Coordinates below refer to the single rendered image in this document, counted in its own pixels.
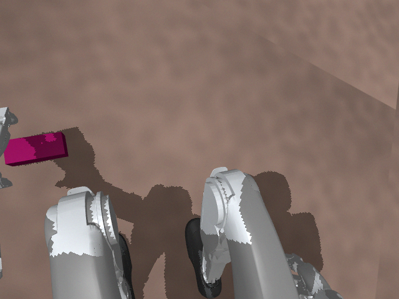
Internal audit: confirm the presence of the small box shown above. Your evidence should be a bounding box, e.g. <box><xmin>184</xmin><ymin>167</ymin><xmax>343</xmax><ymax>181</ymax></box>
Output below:
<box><xmin>4</xmin><ymin>132</ymin><xmax>69</xmax><ymax>166</ymax></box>

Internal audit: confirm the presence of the right robot hand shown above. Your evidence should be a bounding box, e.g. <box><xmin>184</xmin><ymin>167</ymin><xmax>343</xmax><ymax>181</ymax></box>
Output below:
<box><xmin>285</xmin><ymin>253</ymin><xmax>331</xmax><ymax>299</ymax></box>

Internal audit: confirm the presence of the left robot foot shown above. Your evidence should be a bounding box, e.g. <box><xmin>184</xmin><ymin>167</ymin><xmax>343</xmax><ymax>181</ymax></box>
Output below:
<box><xmin>119</xmin><ymin>234</ymin><xmax>135</xmax><ymax>299</ymax></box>

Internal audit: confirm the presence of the left robot hand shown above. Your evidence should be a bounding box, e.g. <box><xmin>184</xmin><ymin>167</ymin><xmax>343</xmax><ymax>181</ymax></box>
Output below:
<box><xmin>0</xmin><ymin>107</ymin><xmax>18</xmax><ymax>189</ymax></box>

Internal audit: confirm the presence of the right robot foot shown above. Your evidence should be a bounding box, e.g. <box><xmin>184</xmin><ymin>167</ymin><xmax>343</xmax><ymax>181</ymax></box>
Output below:
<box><xmin>185</xmin><ymin>218</ymin><xmax>222</xmax><ymax>299</ymax></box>

